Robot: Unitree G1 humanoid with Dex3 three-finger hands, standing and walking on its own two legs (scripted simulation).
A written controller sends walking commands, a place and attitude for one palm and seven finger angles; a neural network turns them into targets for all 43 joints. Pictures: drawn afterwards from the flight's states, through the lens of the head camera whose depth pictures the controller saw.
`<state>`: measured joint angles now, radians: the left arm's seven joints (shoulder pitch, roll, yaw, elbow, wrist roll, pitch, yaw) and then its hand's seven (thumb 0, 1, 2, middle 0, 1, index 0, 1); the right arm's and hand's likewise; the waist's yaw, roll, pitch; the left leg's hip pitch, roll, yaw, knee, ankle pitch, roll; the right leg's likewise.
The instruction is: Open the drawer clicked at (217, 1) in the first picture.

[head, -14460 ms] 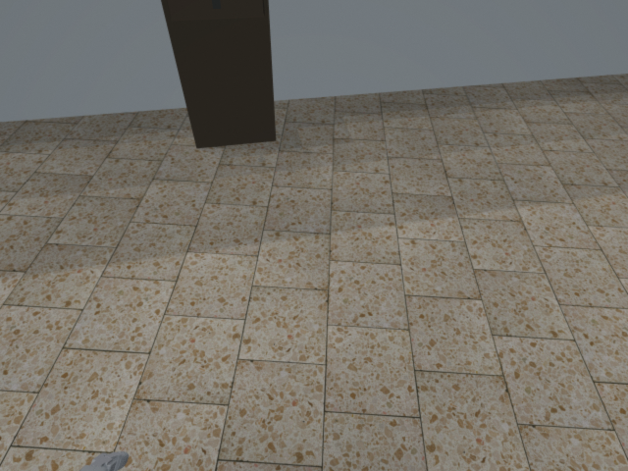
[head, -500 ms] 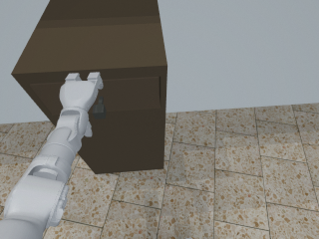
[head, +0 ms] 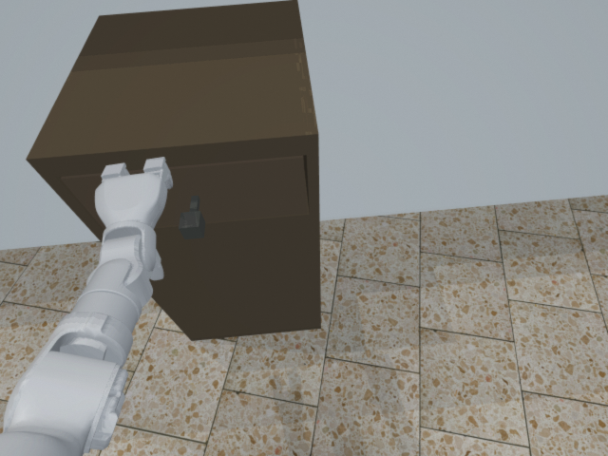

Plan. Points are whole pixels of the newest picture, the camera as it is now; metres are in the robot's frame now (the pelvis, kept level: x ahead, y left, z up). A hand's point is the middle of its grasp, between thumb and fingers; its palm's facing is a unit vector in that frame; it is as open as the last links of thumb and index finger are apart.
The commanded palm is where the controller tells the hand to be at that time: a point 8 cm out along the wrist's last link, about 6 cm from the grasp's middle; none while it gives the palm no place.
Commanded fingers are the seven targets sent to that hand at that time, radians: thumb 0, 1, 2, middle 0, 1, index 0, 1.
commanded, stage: move the hooked fingers above the handle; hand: left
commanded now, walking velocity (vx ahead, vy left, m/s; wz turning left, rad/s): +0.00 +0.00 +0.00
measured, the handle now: (193, 216) +0.49 +0.20 -0.03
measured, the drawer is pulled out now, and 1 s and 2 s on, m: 0.00 0.00 0.00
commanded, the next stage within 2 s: none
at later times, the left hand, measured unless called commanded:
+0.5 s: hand (160, 228) +0.43 +0.22 +0.03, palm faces -0.18 -0.01 -0.98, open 13.7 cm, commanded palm +0.42 +0.20 +0.09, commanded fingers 0.00 -0.50 0.30 -0.30 -1.20 -0.30 -1.20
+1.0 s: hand (178, 232) +0.43 +0.19 +0.02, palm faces -0.18 -0.07 -0.98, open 13.7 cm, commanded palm +0.42 +0.20 +0.09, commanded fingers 0.00 -0.50 0.30 -0.30 -1.20 -0.30 -1.20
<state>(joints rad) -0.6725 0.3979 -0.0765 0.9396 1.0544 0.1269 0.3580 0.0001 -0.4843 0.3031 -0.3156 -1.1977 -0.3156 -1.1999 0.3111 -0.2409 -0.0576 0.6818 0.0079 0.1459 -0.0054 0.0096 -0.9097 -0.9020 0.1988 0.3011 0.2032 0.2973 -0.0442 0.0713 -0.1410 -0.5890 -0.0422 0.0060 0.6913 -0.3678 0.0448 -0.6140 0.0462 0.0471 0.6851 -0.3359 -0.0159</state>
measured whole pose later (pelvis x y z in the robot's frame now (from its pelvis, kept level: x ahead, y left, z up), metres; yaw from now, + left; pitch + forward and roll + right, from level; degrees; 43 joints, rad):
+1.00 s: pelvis -0.01 -0.01 +0.00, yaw +1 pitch +14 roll +0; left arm -0.72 0.36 -0.15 0.98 0.99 0.08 0.19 0.00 -0.48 0.30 -0.32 -1.20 -0.33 -1.22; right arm 0.30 -0.23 -0.03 0.66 0.02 0.14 -0.05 0.01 -0.91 -0.90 0.20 0.30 0.20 0.30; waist -0.07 0.05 -0.13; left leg -0.56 -0.04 -0.01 0.67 -0.34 0.04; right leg -0.59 0.04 0.03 0.67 -0.32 -0.02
